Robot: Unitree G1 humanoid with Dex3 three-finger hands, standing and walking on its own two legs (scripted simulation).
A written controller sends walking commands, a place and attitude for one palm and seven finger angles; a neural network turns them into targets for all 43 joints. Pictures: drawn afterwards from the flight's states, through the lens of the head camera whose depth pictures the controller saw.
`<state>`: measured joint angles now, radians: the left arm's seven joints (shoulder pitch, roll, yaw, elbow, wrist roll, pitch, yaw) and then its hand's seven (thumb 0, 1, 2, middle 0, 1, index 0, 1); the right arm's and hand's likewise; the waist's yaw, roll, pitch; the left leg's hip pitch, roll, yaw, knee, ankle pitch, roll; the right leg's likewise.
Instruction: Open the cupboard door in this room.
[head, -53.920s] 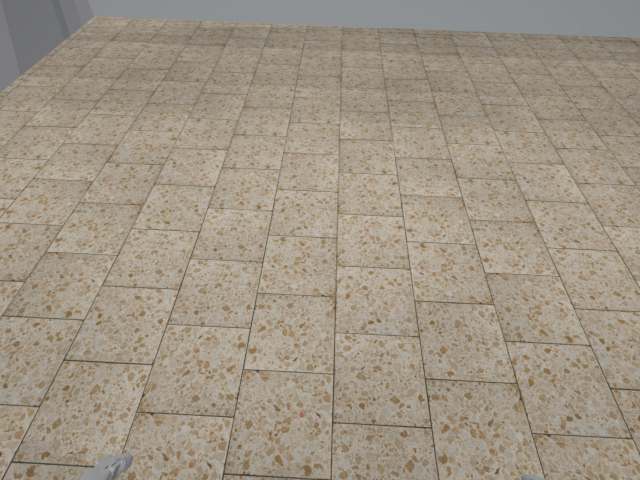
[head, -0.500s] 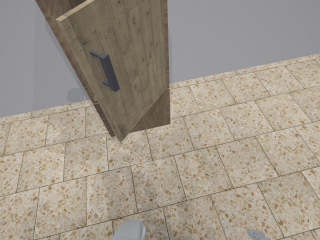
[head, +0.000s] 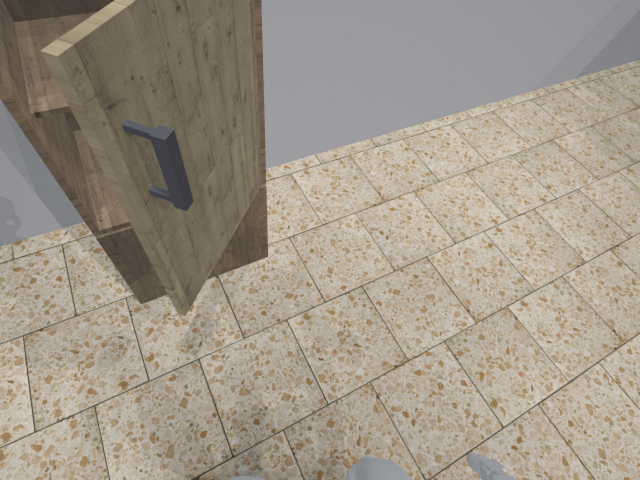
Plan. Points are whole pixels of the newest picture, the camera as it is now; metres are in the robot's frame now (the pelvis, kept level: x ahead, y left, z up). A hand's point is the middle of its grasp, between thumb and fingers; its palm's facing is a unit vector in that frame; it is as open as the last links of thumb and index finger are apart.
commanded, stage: walk to a spot facing it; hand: left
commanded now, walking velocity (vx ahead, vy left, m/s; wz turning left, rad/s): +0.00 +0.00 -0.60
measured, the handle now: (160, 167) +0.45 +0.27 +0.08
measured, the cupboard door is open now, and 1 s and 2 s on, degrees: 44 44 44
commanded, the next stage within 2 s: none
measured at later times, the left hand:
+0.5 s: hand (259, 413) +0.21 +0.10 -0.16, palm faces -0.37 -0.89 -0.26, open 7.4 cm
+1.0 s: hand (250, 376) +0.26 +0.13 -0.18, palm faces -0.53 -0.83 -0.15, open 7.4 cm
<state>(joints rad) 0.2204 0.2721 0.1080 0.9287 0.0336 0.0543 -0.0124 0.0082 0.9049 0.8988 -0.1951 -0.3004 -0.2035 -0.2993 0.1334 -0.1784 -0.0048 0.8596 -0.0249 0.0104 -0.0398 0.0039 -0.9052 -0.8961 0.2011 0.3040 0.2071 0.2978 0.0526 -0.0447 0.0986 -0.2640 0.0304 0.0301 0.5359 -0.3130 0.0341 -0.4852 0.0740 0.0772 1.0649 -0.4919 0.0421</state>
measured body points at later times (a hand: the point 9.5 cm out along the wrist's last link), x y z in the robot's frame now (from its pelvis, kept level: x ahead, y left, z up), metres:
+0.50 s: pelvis +0.02 -0.03 -0.01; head +0.06 -0.07 +0.44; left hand +0.23 +0.15 -0.14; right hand -0.08 -0.27 -0.17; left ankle +0.00 +0.12 -0.67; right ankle -0.01 -0.11 -0.74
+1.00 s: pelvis +0.14 -0.03 +0.00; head +0.18 -0.02 +0.45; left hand +0.29 +0.17 -0.16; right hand +0.05 -0.27 -0.12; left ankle +0.14 +0.07 -0.74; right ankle +0.02 -0.12 -0.63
